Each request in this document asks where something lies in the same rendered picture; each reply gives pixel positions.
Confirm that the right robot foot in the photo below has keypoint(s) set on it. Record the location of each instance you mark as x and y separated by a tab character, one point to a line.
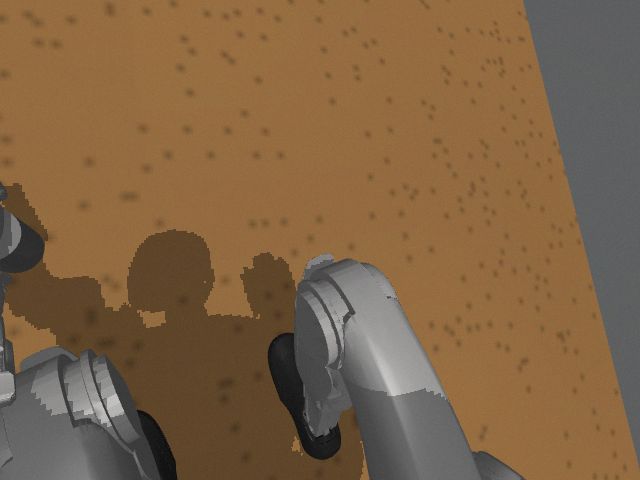
289	386

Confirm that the can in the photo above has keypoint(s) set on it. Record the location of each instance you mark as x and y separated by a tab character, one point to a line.
21	248

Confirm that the left robot foot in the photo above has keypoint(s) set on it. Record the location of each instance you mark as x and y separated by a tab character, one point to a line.
163	456

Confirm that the left robot arm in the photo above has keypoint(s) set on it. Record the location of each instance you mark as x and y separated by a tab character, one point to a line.
7	365

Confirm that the right robot hand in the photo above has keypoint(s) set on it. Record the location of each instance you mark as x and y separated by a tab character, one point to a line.
493	469

